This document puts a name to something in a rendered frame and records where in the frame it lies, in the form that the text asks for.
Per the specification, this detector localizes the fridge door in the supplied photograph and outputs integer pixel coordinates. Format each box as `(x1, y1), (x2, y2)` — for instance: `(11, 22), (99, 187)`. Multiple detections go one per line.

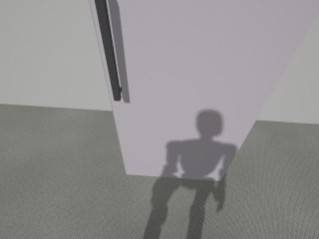
(90, 0), (319, 181)

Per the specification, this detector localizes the handle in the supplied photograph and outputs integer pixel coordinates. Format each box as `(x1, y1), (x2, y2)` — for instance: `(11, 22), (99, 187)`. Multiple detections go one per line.
(95, 0), (122, 102)

